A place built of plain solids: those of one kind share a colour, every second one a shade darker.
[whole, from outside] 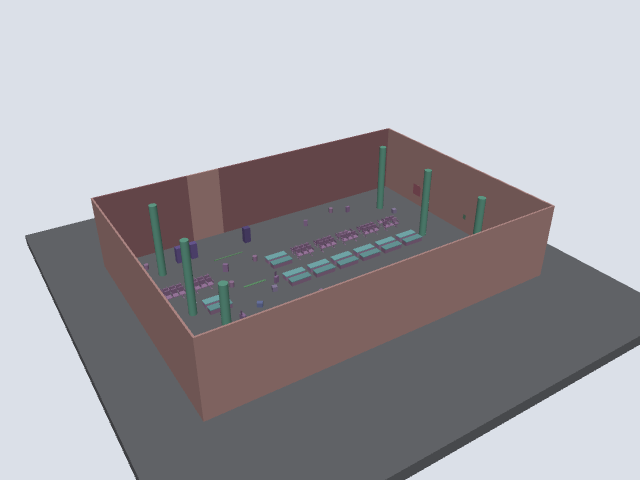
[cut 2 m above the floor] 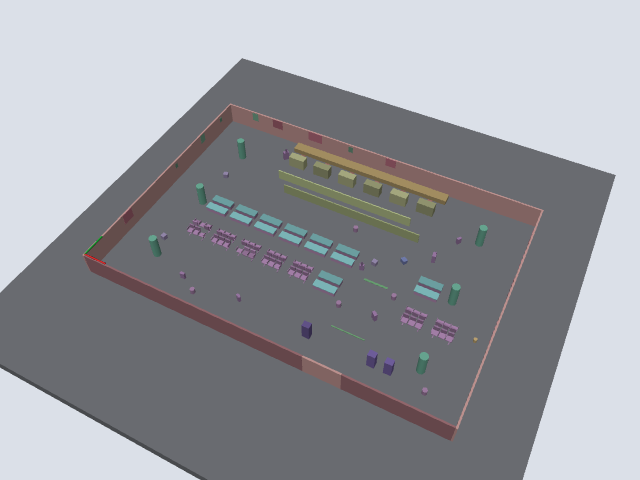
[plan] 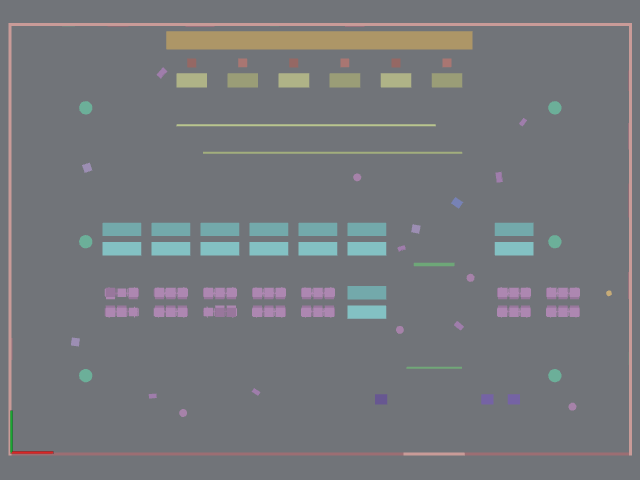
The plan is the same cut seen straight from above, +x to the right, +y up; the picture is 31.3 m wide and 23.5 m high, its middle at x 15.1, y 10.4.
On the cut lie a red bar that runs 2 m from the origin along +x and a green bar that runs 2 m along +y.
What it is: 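A small air terminal's hall; 30.2 x 20.9 m, 6.5 m high; 6 check-in desks 1.06 m high; 2 queue rails 0.95 m high; rows of beam seats back to back; kiosks 1.45 m high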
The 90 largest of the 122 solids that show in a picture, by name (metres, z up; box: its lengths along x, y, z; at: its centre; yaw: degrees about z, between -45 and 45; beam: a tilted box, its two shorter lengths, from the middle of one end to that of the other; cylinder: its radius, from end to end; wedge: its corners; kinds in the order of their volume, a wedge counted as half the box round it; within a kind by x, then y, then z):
{
 "wall_1": {"box": [0.15, 21.17, 6.58], "at": [-0.07, 10.44, 3.24]},
 "wall_2": {"box": [30.53, 0.15, 6.58], "at": [15.12, 20.95, 3.24]},
 "wall_3": {"box": [3.0, 0.15, 6.58], "at": [20.69, -0.07, 3.24]},
 "wall_4": {"box": [0.15, 21.17, 6.58], "at": [30.3, 10.44, 3.24]},
 "window_wall_1": {"box": [19.19, 0.15, 6.58], "at": [9.6, -0.07, 3.24]},
 "window_wall_2": {"box": [8.04, 0.15, 6.58], "at": [26.21, -0.07, 3.24]},
 "column_1": {"cylinder": 0.33, "from": [3.63, 3.76, 0.0], "to": [3.63, 3.76, 6.53]},
 "column_2": {"cylinder": 0.33, "from": [3.63, 10.32, 0.0], "to": [3.63, 10.32, 6.53]},
 "column_3": {"cylinder": 0.33, "from": [3.63, 16.87, 0.0], "to": [3.63, 16.87, 6.53]},
 "column_4": {"cylinder": 0.33, "from": [26.6, 3.76, 0.0], "to": [26.6, 3.76, 6.53]},
 "column_5": {"cylinder": 0.33, "from": [26.6, 10.32, 0.0], "to": [26.6, 10.32, 6.53]},
 "column_6": {"cylinder": 0.33, "from": [26.6, 16.87, 0.0], "to": [26.6, 16.87, 6.53]},
 "bench_1": {"box": [1.84, 0.6, 0.43], "at": [5.4, 9.97, 0.17]},
 "bench_2": {"box": [1.84, 0.6, 0.43], "at": [5.4, 10.92, 0.17]},
 "bench_3": {"box": [1.84, 0.6, 0.43], "at": [7.8, 9.97, 0.17]},
 "bench_4": {"box": [1.84, 0.6, 0.43], "at": [7.8, 10.92, 0.17]},
 "bench_5": {"box": [1.84, 0.6, 0.43], "at": [10.2, 9.97, 0.17]},
 "bench_6": {"box": [1.84, 0.6, 0.43], "at": [10.2, 10.92, 0.17]},
 "bench_7": {"box": [1.84, 0.6, 0.43], "at": [12.6, 9.97, 0.17]},
 "bench_8": {"box": [1.84, 0.6, 0.43], "at": [12.6, 10.92, 0.17]},
 "bench_9": {"box": [1.84, 0.6, 0.43], "at": [15.0, 9.97, 0.17]},
 "bench_10": {"box": [1.84, 0.6, 0.43], "at": [15.0, 10.92, 0.17]},
 "bench_11": {"box": [1.84, 0.6, 0.43], "at": [17.4, 6.87, 0.17]},
 "bench_12": {"box": [1.84, 0.6, 0.43], "at": [17.4, 7.82, 0.17]},
 "bench_13": {"box": [1.84, 0.6, 0.43], "at": [17.4, 9.97, 0.17]},
 "bench_14": {"box": [1.84, 0.6, 0.43], "at": [17.4, 10.92, 0.17]},
 "bench_15": {"box": [1.84, 0.6, 0.43], "at": [24.6, 9.97, 0.17]},
 "bench_16": {"box": [1.84, 0.6, 0.43], "at": [24.6, 10.92, 0.17]},
 "desk_1": {"box": [1.5, 0.7, 1.11], "at": [8.82, 18.22, 0.51]},
 "desk_2": {"box": [1.5, 0.7, 1.11], "at": [11.32, 18.22, 0.51]},
 "desk_3": {"box": [1.5, 0.7, 1.11], "at": [13.82, 18.22, 0.51]},
 "desk_4": {"box": [1.5, 0.7, 1.11], "at": [16.32, 18.22, 0.51]},
 "desk_5": {"box": [1.5, 0.7, 1.11], "at": [18.82, 18.22, 0.51]},
 "desk_6": {"box": [1.5, 0.7, 1.11], "at": [21.32, 18.22, 0.51]},
 "belt_1": {"box": [15.0, 0.9, 0.5], "at": [15.07, 20.17, 0.2]},
 "rail_1": {"box": [12.7, 0.1, 1.0], "at": [14.42, 16.02, 0.45]},
 "rail_2": {"box": [12.7, 0.1, 1.0], "at": [15.72, 14.67, 0.45]},
 "bench_top_1": {"box": [1.9, 0.66, 0.07], "at": [5.4, 9.97, 0.41]},
 "bench_top_2": {"box": [1.9, 0.66, 0.07], "at": [5.4, 10.92, 0.41]},
 "bench_top_3": {"box": [1.9, 0.66, 0.07], "at": [7.8, 9.97, 0.41]},
 "bench_top_4": {"box": [1.9, 0.66, 0.07], "at": [7.8, 10.92, 0.41]},
 "bench_top_5": {"box": [1.9, 0.66, 0.07], "at": [10.2, 9.97, 0.41]},
 "bench_top_6": {"box": [1.9, 0.66, 0.07], "at": [10.2, 10.92, 0.41]},
 "bench_top_7": {"box": [1.9, 0.66, 0.07], "at": [12.6, 9.97, 0.41]},
 "bench_top_8": {"box": [1.9, 0.66, 0.07], "at": [12.6, 10.92, 0.41]},
 "bench_top_9": {"box": [1.9, 0.66, 0.07], "at": [15.0, 9.97, 0.41]},
 "bench_top_10": {"box": [1.9, 0.66, 0.07], "at": [15.0, 10.92, 0.41]},
 "bench_top_11": {"box": [1.9, 0.66, 0.07], "at": [17.4, 6.87, 0.41]},
 "bench_top_12": {"box": [1.9, 0.66, 0.07], "at": [17.4, 7.82, 0.41]},
 "bench_top_13": {"box": [1.9, 0.66, 0.07], "at": [17.4, 9.97, 0.41]},
 "bench_top_14": {"box": [1.9, 0.66, 0.07], "at": [17.4, 10.92, 0.41]},
 "bench_top_15": {"box": [1.9, 0.66, 0.07], "at": [24.6, 9.97, 0.41]},
 "bench_top_16": {"box": [1.9, 0.66, 0.07], "at": [24.6, 10.92, 0.41]},
 "kiosk_1": {"box": [0.6, 0.5, 1.5], "at": [18.09, 2.6, 0.7]},
 "kiosk_2": {"box": [0.6, 0.5, 1.5], "at": [23.29, 2.6, 0.7]},
 "kiosk_3": {"box": [0.6, 0.5, 1.5], "at": [24.59, 2.6, 0.7]},
 "suitcase_1": {"box": [0.3, 0.5, 0.85], "at": [7.36, 18.58, 0.38], "yaw": -42.2},
 "suitcase_2": {"box": [0.45, 0.27, 0.77], "at": [21.9, 6.2, 0.33], "yaw": -39.4},
 "suitcase_3": {"box": [0.3, 0.5, 0.85], "at": [23.87, 13.47, 0.38], "yaw": 7.6},
 "beam_seat_1": {"box": [0.47, 0.48, 0.08], "at": [4.84, 6.87, 0.41]},
 "beam_seat_2": {"box": [0.47, 0.48, 0.08], "at": [4.84, 7.82, 0.41]},
 "beam_seat_3": {"box": [0.47, 0.48, 0.08], "at": [5.4, 6.87, 0.41]},
 "beam_seat_4": {"box": [0.47, 0.48, 0.08], "at": [5.96, 7.82, 0.41]},
 "beam_seat_5": {"box": [0.47, 0.48, 0.08], "at": [7.24, 6.87, 0.41]},
 "beam_seat_6": {"box": [0.47, 0.48, 0.08], "at": [7.24, 7.82, 0.41]},
 "beam_seat_7": {"box": [0.47, 0.48, 0.08], "at": [7.8, 6.87, 0.41]},
 "beam_seat_8": {"box": [0.47, 0.48, 0.08], "at": [7.8, 7.82, 0.41]},
 "beam_seat_9": {"box": [0.47, 0.48, 0.08], "at": [8.36, 6.87, 0.41]},
 "beam_seat_10": {"box": [0.47, 0.48, 0.08], "at": [8.36, 7.82, 0.41]},
 "beam_seat_11": {"box": [0.47, 0.48, 0.08], "at": [9.64, 7.82, 0.41]},
 "beam_seat_12": {"box": [0.47, 0.48, 0.08], "at": [10.2, 6.87, 0.41]},
 "beam_seat_13": {"box": [0.47, 0.48, 0.08], "at": [10.2, 7.82, 0.41]},
 "beam_seat_14": {"box": [0.47, 0.48, 0.08], "at": [10.76, 6.87, 0.41]},
 "beam_seat_15": {"box": [0.47, 0.48, 0.08], "at": [10.76, 7.82, 0.41]},
 "beam_seat_16": {"box": [0.47, 0.48, 0.08], "at": [13.16, 7.82, 0.41]},
 "drum_1": {"cylinder": 0.2, "from": [8.4, 1.93, 0.0], "to": [8.4, 1.93, 0.46]},
 "drum_2": {"cylinder": 0.2, "from": [16.93, 13.47, 0.0], "to": [16.93, 13.47, 0.46]},
 "drum_3": {"cylinder": 0.2, "from": [19.01, 6.0, 0.0], "to": [19.01, 6.0, 0.46]},
 "drum_4": {"cylinder": 0.2, "from": [22.47, 8.55, 0.0], "to": [22.47, 8.55, 0.46]},
 "drum_5": {"cylinder": 0.2, "from": [27.46, 2.24, 0.0], "to": [27.46, 2.24, 0.46]},
 "ottoman_1": {"box": [0.4, 0.4, 0.47], "at": [3.12, 5.41, 0.18], "yaw": -7.9},
 "ottoman_2": {"box": [0.4, 0.4, 0.47], "at": [3.7, 13.94, 0.18], "yaw": 19.0},
 "ottoman_3": {"box": [0.4, 0.4, 0.47], "at": [19.79, 10.94, 0.18], "yaw": -11.0},
 "hung_picture_1": {"box": [0.025, 1.09, 1.1], "at": [0.02, 5.07, 1.55]},
 "hung_picture_2": {"box": [1.05, 0.025, 0.96], "at": [5.22, 20.85, 1.55]},
 "hung_picture_3": {"box": [1.4, 0.025, 1.06], "at": [9.22, 20.85, 1.55]},
 "hung_picture_4": {"box": [0.97, 0.025, 0.87], "at": [16.81, 20.85, 1.55]},
 "box_cardboard_1": {"box": [0.47, 0.38, 0.43], "at": [21.81, 12.22, 0.17], "yaw": -34.1},
 "strip_1": {"box": [2.0, 0.18, 0.08], "at": [20.69, 9.2, -0.01]},
 "beam_1": {"box": [2.73, 0.1, 0.1], "at": [20.69, 4.14, 0.0]}
}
